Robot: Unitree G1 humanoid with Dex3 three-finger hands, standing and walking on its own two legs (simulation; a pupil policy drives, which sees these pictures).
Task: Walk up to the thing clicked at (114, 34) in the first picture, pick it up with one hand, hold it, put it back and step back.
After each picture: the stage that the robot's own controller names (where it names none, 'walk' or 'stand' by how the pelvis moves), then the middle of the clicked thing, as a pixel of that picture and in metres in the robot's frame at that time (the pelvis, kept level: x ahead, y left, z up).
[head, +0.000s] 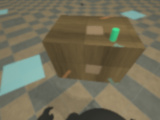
stand; (114, 34) +0.80 -0.19 +0.05
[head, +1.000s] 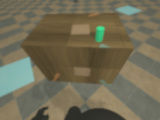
rise first; (99, 34) +0.71 -0.02 +0.08
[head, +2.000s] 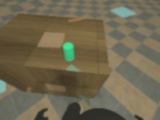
walk; (68, 52) +0.43 +0.20 +0.08
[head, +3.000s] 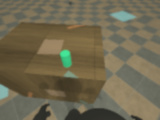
stand; (66, 59) +0.41 +0.21 +0.06
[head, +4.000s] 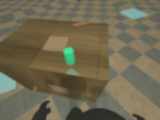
stand; (69, 56) +0.43 +0.18 +0.06
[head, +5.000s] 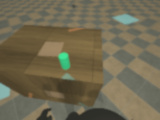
stand; (64, 61) +0.41 +0.22 +0.05
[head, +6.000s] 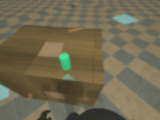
stand; (65, 61) +0.40 +0.22 +0.05
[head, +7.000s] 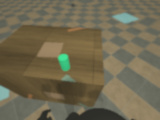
rise first; (64, 62) +0.39 +0.22 +0.05
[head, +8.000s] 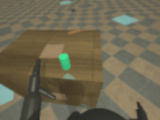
rise first; (65, 61) +0.40 +0.24 +0.05
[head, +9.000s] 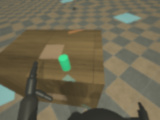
go down; (64, 63) +0.39 +0.24 +0.06
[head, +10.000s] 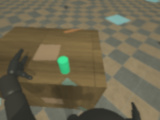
go down; (64, 65) +0.37 +0.21 +0.07
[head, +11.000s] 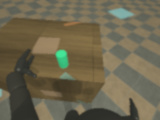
close in; (62, 59) +0.39 +0.22 +0.07
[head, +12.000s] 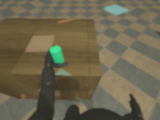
close; (57, 55) +0.41 +0.24 +0.10
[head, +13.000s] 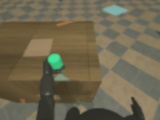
lift; (56, 63) +0.35 +0.23 +0.10
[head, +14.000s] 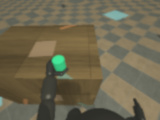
lift; (60, 65) +0.33 +0.21 +0.12
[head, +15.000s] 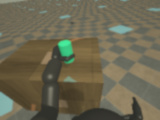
lift; (66, 52) +0.34 +0.16 +0.26
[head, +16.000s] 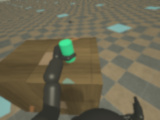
hold; (67, 51) +0.34 +0.15 +0.25
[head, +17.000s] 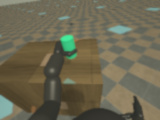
crouch; (69, 47) +0.35 +0.14 +0.28
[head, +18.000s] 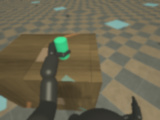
crouch; (62, 48) +0.38 +0.20 +0.23
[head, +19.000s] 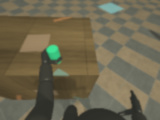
lower; (54, 55) +0.42 +0.24 +0.09
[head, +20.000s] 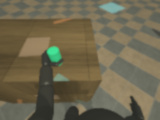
lower; (55, 57) +0.40 +0.24 +0.10
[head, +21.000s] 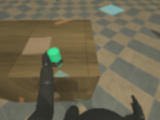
lower; (55, 57) +0.40 +0.24 +0.10
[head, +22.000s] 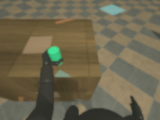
lower; (55, 56) +0.40 +0.24 +0.10
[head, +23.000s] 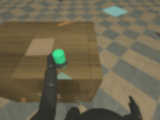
draw back; (60, 59) +0.39 +0.22 +0.09
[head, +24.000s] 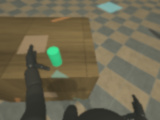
withdraw; (55, 57) +0.40 +0.23 +0.10
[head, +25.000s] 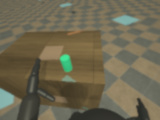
sink last; (66, 63) +0.39 +0.22 +0.08
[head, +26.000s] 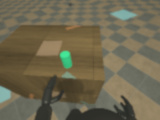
stand; (66, 59) +0.40 +0.22 +0.07
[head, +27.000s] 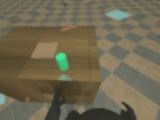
stand; (62, 62) +0.39 +0.23 +0.06
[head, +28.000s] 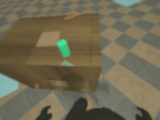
walk; (64, 48) +0.48 +0.24 +0.07
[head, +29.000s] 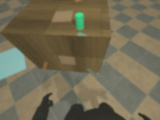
walk; (79, 21) +0.76 +0.14 +0.08
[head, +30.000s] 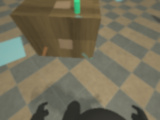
walk; (77, 6) +1.08 +0.25 +0.07
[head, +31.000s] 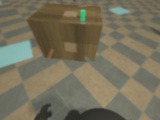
stand; (82, 15) +1.19 +0.18 +0.06
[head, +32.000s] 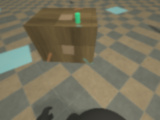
stand; (77, 18) +1.17 +0.23 +0.05
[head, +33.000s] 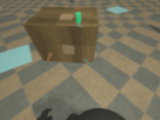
stand; (78, 17) +1.16 +0.23 +0.05
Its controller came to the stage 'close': yes
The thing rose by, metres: 0.22
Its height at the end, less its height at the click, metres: +0.00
